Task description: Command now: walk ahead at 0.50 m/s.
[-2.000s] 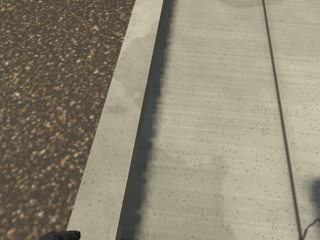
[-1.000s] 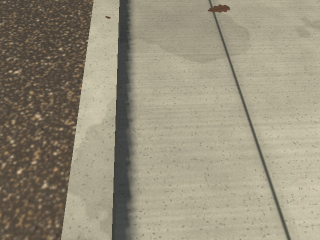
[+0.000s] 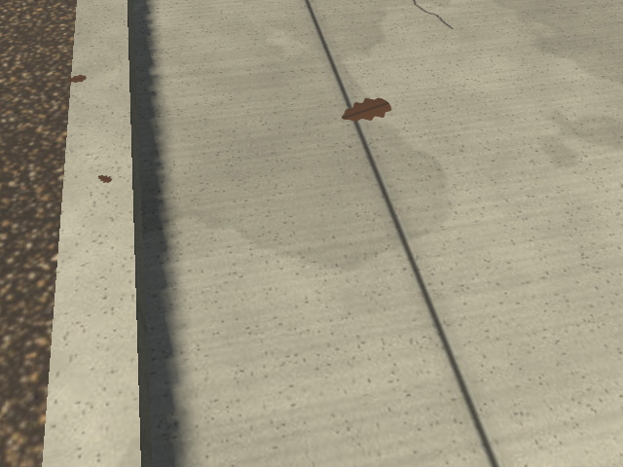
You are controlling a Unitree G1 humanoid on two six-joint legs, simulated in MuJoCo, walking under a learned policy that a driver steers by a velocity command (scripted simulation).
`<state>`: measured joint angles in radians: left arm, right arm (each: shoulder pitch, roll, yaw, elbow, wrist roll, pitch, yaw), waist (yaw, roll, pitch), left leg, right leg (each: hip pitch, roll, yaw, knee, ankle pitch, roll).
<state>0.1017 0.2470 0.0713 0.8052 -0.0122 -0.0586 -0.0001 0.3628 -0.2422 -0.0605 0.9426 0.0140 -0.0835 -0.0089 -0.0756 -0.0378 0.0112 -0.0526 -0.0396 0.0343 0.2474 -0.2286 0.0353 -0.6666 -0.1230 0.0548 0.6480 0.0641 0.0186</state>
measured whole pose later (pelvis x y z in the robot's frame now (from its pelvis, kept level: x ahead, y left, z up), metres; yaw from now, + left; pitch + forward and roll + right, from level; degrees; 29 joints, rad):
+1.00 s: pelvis +0.54 +0.04 +0.00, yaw +26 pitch +2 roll +0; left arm 0.06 0.28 0.07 0.77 0.01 -0.10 0.00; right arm 0.32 -0.26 -0.07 0.78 0.01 -0.05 -0.01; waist -0.05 -0.03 0.04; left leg -0.15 -0.10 -0.09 0.34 -0.20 0.09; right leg -0.66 -0.11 0.07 0.74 -0.03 0.06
